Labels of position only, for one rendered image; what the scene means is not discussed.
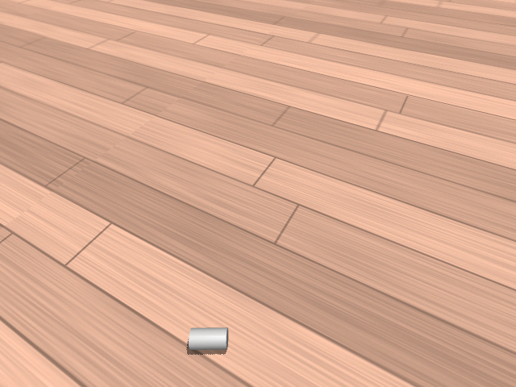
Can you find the can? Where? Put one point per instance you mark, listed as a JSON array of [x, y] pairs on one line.
[[208, 338]]

